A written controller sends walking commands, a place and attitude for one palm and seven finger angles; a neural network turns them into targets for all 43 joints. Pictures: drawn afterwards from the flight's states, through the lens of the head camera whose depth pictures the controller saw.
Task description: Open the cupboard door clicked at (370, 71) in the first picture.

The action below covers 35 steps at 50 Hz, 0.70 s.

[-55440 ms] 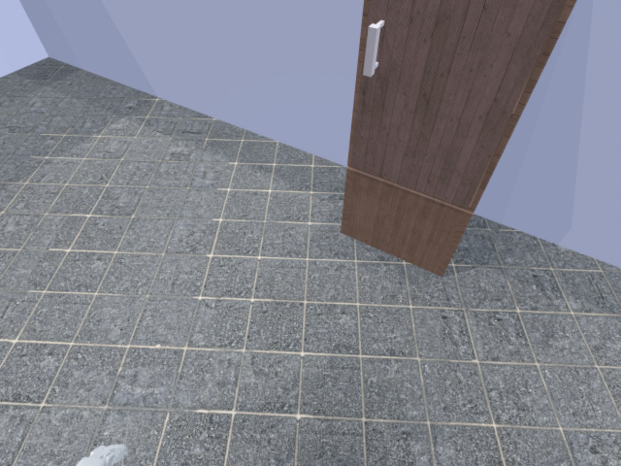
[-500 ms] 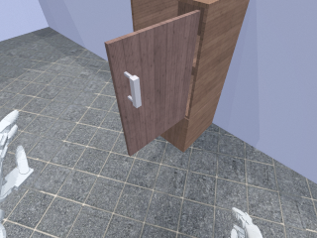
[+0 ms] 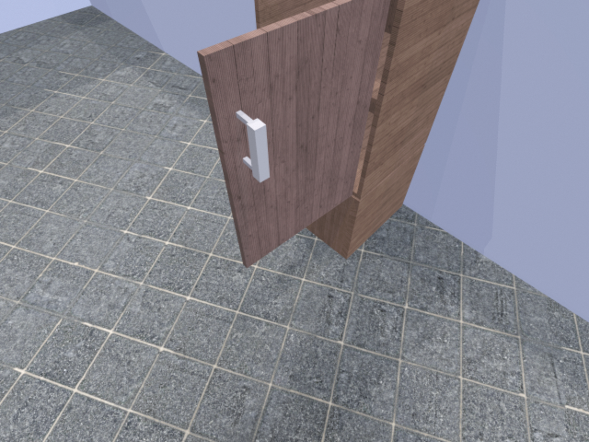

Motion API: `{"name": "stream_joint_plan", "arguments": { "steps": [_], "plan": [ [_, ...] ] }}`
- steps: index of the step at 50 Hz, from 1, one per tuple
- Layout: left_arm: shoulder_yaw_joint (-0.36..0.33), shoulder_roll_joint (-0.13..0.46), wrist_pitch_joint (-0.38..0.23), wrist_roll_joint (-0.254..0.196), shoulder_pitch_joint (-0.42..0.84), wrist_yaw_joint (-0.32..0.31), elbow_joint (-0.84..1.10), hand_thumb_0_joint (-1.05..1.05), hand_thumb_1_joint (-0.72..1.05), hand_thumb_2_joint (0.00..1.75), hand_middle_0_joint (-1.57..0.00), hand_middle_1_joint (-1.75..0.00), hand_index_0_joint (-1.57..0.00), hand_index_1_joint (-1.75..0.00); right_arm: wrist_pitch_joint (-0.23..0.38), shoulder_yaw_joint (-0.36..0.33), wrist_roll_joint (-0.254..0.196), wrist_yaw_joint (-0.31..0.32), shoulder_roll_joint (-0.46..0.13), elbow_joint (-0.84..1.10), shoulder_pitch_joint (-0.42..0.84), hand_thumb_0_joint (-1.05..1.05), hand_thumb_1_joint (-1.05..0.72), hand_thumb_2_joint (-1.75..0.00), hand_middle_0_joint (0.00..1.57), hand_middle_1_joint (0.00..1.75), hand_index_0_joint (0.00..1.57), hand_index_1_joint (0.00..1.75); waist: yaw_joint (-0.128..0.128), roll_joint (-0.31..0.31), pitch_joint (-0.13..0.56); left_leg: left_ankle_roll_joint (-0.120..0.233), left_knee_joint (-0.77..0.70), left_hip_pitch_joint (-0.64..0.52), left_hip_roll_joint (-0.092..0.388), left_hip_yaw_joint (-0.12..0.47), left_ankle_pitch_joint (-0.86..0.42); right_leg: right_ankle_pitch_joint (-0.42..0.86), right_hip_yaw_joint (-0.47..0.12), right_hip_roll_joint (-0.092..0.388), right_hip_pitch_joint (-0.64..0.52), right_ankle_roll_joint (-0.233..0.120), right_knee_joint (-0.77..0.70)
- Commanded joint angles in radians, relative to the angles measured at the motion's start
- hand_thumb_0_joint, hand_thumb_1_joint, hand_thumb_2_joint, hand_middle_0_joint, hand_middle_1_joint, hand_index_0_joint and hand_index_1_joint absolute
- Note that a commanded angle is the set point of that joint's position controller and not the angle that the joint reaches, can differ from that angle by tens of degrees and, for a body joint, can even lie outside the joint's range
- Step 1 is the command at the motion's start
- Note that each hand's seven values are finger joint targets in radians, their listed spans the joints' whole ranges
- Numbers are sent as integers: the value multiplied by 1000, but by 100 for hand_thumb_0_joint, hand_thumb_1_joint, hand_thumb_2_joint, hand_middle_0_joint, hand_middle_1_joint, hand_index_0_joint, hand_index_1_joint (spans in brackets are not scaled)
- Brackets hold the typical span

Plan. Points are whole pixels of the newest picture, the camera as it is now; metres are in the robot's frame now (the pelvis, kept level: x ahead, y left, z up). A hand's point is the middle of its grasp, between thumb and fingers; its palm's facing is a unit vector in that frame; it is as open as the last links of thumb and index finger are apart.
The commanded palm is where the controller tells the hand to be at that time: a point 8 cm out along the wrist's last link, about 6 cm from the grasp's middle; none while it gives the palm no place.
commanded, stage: let the arm hang, fingers relaxed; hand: left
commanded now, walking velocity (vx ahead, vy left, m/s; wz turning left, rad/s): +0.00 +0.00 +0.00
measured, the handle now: (251, 146) +0.57 +0.11 +0.05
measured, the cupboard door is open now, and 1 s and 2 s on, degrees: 85 85 85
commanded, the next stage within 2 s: look to check the result in 0.58 s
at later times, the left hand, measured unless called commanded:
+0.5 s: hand out of the picture +0.06 +0.20 -0.17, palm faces -0.01 -0.97 -0.23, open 7.4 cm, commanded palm none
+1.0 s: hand out of the picture +0.07 +0.23 -0.16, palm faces -0.03 -0.95 -0.31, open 7.4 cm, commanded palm none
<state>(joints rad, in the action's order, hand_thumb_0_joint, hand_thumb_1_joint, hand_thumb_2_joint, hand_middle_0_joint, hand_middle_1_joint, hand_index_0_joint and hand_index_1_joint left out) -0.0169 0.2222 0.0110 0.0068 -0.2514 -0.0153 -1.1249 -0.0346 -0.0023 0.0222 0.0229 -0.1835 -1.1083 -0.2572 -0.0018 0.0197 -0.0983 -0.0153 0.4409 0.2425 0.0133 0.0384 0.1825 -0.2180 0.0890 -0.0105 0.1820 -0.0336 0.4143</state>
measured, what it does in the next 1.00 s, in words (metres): stands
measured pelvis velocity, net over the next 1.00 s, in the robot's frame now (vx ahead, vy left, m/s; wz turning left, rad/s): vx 0.02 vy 0.01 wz -0.02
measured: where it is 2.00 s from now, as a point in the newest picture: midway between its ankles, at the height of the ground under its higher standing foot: outside the picture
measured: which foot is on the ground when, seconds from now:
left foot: down 0.00-1.00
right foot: down 0.00-1.00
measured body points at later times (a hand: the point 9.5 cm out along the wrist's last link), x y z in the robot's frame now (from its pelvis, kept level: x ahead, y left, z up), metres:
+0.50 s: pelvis +0.00 +0.01 +0.00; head +0.02 +0.00 +0.45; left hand +0.06 +0.25 -0.15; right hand +0.03 -0.23 -0.16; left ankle +0.03 +0.13 -0.74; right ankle +0.01 -0.10 -0.74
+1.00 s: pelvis +0.02 +0.01 +0.01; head +0.04 -0.01 +0.45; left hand +0.07 +0.28 -0.14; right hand +0.06 -0.26 -0.15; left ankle +0.03 +0.13 -0.74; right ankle +0.01 -0.10 -0.74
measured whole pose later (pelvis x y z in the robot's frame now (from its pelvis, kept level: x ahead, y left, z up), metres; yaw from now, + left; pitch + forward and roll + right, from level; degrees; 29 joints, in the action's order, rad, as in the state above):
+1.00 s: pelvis +0.02 +0.01 +0.01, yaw -1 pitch -1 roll +0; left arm -0.02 0.27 -0.02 0.01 -0.15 -0.01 -1.16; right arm -0.01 -0.01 0.02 0.02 -0.27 -1.14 -0.14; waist -0.01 0.03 -0.08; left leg -0.01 0.34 0.16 0.00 0.01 0.16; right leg -0.20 0.06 0.00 0.12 -0.02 0.34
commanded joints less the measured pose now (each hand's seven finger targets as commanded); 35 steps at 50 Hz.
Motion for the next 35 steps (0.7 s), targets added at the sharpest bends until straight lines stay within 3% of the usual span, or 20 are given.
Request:
{"name": "stream_joint_plan", "arguments": {
  "steps": [1,4,11,13,19,31,35],
  "plan": [
    [-23,120,-26,-2,10,-8,28,0,90,90,-20,-30,-20,-30,30,-27,-2,9,-131,29,-19,0,-90,-90,20,30,20,30,-6,-11,77,42,-83,-41,78,50,-51,-24,-111,121,-7,-29,-113],
    [-23,118,-24,-1,10,-10,17,0,90,90,-20,-30,-20,-30,27,-28,0,7,-125,19,-21,0,-90,-90,20,30,20,30,-8,-25,49,41,-89,-39,73,43,-21,-72,-115,122,17,-28,-126],
    [-26,118,-26,1,20,-12,12,0,90,90,-20,-30,-20,-30,33,-27,1,6,-122,9,-2,0,-90,-90,20,30,20,30,-4,-42,46,43,-109,-40,76,47,-40,-46,-114,121,11,-21,-113],
    [-27,122,-28,2,23,-12,14,0,90,90,-20,-30,-20,-30,34,-27,0,5,-126,11,5,0,-90,-90,20,30,20,30,-3,-12,48,42,-107,-45,76,45,-57,-26,-115,121,11,-20,-112],
    [-29,123,-31,3,42,-12,20,0,90,90,-20,-30,-20,-30,37,-26,3,4,-125,8,24,0,-90,-90,20,30,20,30,-3,-8,51,37,-116,-44,75,44,-61,-17,-119,126,-4,-16,-119],
    [-33,152,-39,1,71,-8,26,0,90,90,-20,-30,-20,-30,44,-30,1,5,-172,14,62,0,-90,-90,20,30,20,30,-4,8,72,37,-128,-74,85,50,-99,41,-122,128,-32,-19,-128],
    [-34,171,-42,1,81,-7,25,0,90,90,-20,-30,-20,-30,44,-33,0,4,-191,16,69,0,-90,-90,20,30,20,30,-7,-13,89,37,-126,-94,86,49,-108,51,-127,130,-37,-20,-135]
  ]
}}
